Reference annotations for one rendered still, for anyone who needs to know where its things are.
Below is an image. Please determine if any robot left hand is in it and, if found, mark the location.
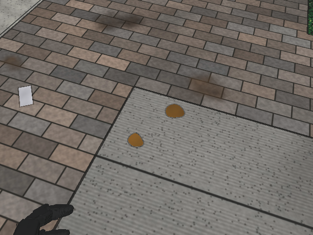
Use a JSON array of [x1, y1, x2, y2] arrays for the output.
[[13, 204, 74, 235]]

